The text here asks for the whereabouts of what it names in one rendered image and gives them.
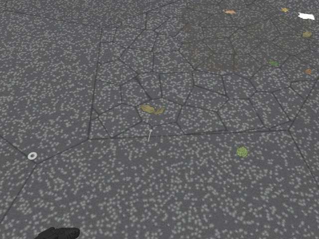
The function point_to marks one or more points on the robot left hand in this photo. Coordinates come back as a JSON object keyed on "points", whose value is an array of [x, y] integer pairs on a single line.
{"points": [[59, 233]]}

